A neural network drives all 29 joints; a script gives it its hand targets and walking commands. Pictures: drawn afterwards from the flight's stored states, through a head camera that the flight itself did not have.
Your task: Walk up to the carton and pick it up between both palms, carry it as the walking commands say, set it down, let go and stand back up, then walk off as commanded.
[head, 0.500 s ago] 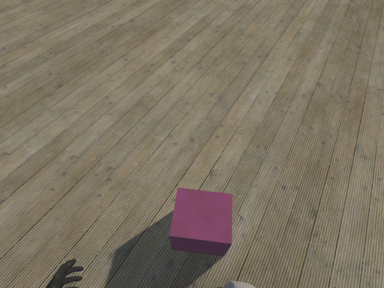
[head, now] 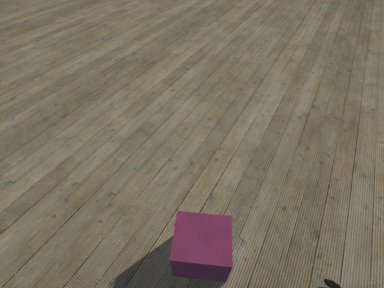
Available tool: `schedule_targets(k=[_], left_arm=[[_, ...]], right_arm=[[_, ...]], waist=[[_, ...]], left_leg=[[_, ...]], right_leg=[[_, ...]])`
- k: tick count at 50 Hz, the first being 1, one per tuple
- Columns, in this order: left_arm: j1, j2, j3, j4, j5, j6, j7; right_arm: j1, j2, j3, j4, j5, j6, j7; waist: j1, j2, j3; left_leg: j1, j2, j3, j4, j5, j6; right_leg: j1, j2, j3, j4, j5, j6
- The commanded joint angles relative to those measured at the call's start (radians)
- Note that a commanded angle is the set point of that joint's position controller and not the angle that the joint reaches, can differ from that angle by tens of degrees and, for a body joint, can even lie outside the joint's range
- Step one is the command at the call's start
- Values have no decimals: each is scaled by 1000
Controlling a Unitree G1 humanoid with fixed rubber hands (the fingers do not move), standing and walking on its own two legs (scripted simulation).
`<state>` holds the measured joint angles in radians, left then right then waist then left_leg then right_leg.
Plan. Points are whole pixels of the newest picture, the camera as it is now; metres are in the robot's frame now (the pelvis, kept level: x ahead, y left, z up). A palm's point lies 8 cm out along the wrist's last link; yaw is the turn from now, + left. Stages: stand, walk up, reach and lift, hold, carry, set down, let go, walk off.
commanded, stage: walk up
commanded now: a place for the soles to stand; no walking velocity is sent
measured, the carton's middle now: (201, 246) +0.44 -0.01 -0.66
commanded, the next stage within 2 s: reach and lift in 0.50 s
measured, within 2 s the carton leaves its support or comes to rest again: neither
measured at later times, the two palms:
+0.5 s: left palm out of the picture +0.11 +0.28 -0.12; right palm out of the picture +0.06 -0.32 -0.11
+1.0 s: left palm (96, 272) +0.19 +0.25 -0.14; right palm (319, 283) +0.19 -0.27 -0.14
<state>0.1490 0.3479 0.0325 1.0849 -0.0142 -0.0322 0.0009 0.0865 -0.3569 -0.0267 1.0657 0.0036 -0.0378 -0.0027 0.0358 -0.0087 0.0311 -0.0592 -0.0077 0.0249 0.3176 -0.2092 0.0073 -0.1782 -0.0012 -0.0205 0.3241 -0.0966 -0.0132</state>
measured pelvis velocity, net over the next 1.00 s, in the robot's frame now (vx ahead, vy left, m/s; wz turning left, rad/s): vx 0.02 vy -0.02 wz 0.05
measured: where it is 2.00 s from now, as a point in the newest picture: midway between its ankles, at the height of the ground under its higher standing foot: outside the picture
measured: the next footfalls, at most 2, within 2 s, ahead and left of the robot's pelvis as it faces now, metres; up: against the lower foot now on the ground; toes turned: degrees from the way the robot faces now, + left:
none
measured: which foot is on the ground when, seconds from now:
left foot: down 0.00-1.00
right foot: down 0.00-1.00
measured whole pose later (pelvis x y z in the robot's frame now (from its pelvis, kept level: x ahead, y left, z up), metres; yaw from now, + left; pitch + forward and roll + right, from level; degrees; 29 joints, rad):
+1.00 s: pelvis +0.02 -0.02 -0.04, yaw +3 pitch +6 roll +0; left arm 0.00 0.28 0.14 0.59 0.05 0.20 -0.09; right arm 0.06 -0.19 -0.17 0.54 -0.02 0.24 -0.02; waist -0.02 -0.01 0.16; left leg -0.45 0.01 -0.04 0.80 -0.45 -0.03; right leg -0.55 0.01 -0.09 0.78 -0.34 -0.04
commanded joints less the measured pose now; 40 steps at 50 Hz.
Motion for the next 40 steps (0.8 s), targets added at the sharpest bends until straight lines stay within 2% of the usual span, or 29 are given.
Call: schedule_targets(k=[1, 2, 4, 9, 18, 21, 23, 25, 26, 27, 28, 29, 30, 31, 32, 34, 36, 37, 38, 39, 40], left_arm=[[-49, 185, 32, -59, 0, -15, 9], [-50, 181, 31, -56, 1, -14, 11], [-43, 185, 32, -58, 1, -12, 12], [-51, 181, 33, -55, 0, -8, 14], [-54, 179, 32, -60, 3, -1, 17], [-57, 182, 35, -65, 1, 0, 18], [-71, 185, 36, -69, 1, 1, 17], [-62, 179, 34, -67, 1, 1, 16], [-330, 82, 92, -608, 53, 73, -50], [-262, 49, 95, -485, 60, 160, -49], [-220, 58, 72, -478, 50, 215, -60], [-197, 47, 76, -474, 52, 245, -69], [-172, 69, 104, -516, 67, 275, -65], [-148, 96, 136, -553, 85, 306, -66], [-122, 113, 143, -565, 91, 308, -71], [-105, 125, 174, -551, 133, 312, -71], [-82, 127, 195, -578, 146, 294, -74], [-70, 108, 184, -580, 137, 289, -75], [-74, 96, 176, -593, 135, 288, -81], [-89, 83, 169, -605, 127, 279, -84], [-86, 69, 159, -601, 107, 270, -86]], right_arm=[[-22, -194, -30, -41, 1, -13, -11], [-24, -194, -31, -40, 0, -13, -11], [-19, -191, -29, -38, 2, -11, -13], [-2, -199, -28, -33, 0, -10, -17], [27, -195, -34, -35, -3, -6, -21], [35, -187, -35, -36, -5, -6, -20], [37, -192, -36, -39, -5, -4, -20], [35, -191, -36, -42, -8, -7, -22], [-355, -59, 2, -637, 61, 55, 24], [-279, -82, -32, -584, 5, 151, 41], [-210, -93, -54, -560, -29, 211, 50], [-163, -83, -78, -562, -45, 249, 54], [-113, -99, -111, -566, -57, 289, 53], [-99, -102, -131, -615, -52, 321, 50], [-77, -111, -144, -673, -62, 339, 44], [18, -88, -181, -632, -88, 358, 35], [49, -52, -177, -651, -105, 353, 24], [58, -26, -164, -648, -96, 351, 19], [56, -7, -173, -641, -94, 350, 13], [37, 12, -165, -641, -78, 343, 9], [30, 22, -166, -635, -66, 336, 7]], waist=[[-21, -16, -63], [-19, 2, -58], [-18, -2, -56], [-22, -11, -59], [-23, -3, -43], [-25, 2, -38], [-31, -14, -20], [-27, -3, -27], [27, 40, 54], [-1, 14, 36], [-24, -15, 44], [-27, 15, 51], [-23, 43, 41], [-20, 85, 16], [-36, 54, -39], [-59, 19, -28], [-56, -28, -72], [-42, -39, -72], [-53, -83, -91], [-43, -89, -109], [-51, -101, -102]], left_leg=[[-36, 151, -96, -85, 37, 27], [-49, 153, -96, -85, 43, 29], [-43, 153, -89, -81, 61, 26], [-48, 158, -86, -72, 63, 23], [-50, 156, -72, -71, 29, 19], [-60, 154, -72, -70, 0, 18], [-55, 154, -69, -65, 12, 15], [-49, 157, -72, -67, 28, 14], [-430, 9, -29, 64, -208, 48], [-430, 12, 16, 74, -276, 44], [-462, 19, 39, 72, -281, 48], [-476, 28, 49, 55, -283, 61], [-520, 33, 57, 29, -306, 65], [-533, 40, 46, -2, -333, 68], [-539, 33, 40, -7, -342, 63], [-557, 11, 20, 45, -312, 53], [-500, -5, 1, 113, -212, 39], [-472, -12, -5, 144, -158, 36], [-440, -26, -13, 182, -130, 27], [-436, -34, -10, 212, -102, 20], [-449, -30, -15, 238, -101, 20]], right_leg=[[45, -140, 147, -66, 32, -14], [60, -139, 147, -60, 53, -15], [60, -138, 148, -52, 94, -15], [69, -136, 145, -41, 107, -18], [50, -130, 168, -40, 87, -22], [44, -129, 182, -49, 30, -24], [22, -125, 184, -44, 49, -26], [27, -123, 178, -38, 80, -24], [-71, 22, 23, 147, -251, 29], [5, 21, 23, 153, -340, 30], [48, 41, -10, 175, -327, 27], [100, 42, -11, 180, -292, 22], [167, 50, -13, 199, -237, 22], [238, 45, -6, 200, -205, 21], [298, 43, 7, 203, -197, 34], [309, 27, 58, 209, -149, 34], [296, 17, 75, 222, -81, 29], [272, 19, 72, 235, -25, 24], [250, 6, 76, 237, 18, 20], [233, 1, 85, 245, 59, 15], [210, -2, 82, 262, 81, 13]])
